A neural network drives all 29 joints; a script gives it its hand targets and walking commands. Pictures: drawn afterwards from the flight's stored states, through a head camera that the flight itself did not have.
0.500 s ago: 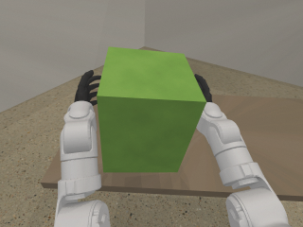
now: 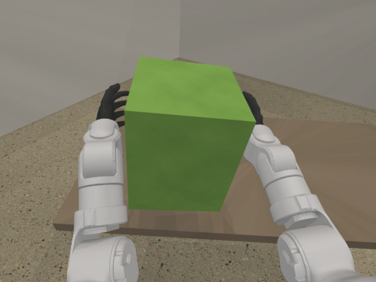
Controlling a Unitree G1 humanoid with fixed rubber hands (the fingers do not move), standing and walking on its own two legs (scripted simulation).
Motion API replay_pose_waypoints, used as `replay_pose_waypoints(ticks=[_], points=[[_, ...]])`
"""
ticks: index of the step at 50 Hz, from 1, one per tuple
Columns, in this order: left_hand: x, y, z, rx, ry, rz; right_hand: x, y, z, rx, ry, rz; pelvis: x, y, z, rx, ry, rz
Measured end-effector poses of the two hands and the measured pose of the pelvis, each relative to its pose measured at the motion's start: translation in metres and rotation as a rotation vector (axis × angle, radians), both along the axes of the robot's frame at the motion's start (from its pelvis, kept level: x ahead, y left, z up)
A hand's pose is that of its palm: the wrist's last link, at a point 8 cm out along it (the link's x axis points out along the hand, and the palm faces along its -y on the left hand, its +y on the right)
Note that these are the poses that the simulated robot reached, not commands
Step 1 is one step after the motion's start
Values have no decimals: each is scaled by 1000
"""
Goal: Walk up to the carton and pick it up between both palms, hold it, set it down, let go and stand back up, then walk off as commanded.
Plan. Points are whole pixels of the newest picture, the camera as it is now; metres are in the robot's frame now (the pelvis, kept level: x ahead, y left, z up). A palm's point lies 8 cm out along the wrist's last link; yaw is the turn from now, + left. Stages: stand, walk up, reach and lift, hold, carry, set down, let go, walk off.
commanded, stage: hold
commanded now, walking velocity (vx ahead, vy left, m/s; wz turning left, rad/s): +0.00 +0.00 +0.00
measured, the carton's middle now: (180, 136) +0.38 +0.02 +0.17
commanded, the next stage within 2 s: none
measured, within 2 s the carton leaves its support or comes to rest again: neither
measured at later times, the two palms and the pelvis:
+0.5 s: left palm (109, 125) +0.37 +0.16 +0.22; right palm (252, 128) +0.37 -0.13 +0.20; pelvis +0.01 +0.00 +0.00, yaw +1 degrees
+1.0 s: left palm (105, 122) +0.36 +0.16 +0.23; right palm (251, 127) +0.36 -0.13 +0.21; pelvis +0.00 +0.00 +0.00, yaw +0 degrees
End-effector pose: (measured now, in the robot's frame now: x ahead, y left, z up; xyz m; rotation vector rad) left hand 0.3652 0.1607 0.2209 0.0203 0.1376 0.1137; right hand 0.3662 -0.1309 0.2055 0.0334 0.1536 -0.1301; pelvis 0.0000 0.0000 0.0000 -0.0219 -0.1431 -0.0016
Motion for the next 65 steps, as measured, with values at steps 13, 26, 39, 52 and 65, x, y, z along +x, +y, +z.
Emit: replay_pose_waypoints(ticks=[13,26,39,52,65], points=[[5,0,-1,-1,-11,10,7,1,-3,-2,-8,11,6,-1,0,-3,5,2],[1,-2,-6,-5,-18,4,3,-2,-2,-10,-12,5,10,-4,-1,-3,-3,9],[-9,-3,5,9,-21,13,-6,-3,1,15,-14,5,4,-2,-1,0,-18,3],[-2,4,3,-7,-2,5,-1,4,2,-5,3,7,-3,-3,0,2,5,14],[5,3,2,-4,-15,4,7,3,3,-9,-10,6,5,1,0,-3,12,6]])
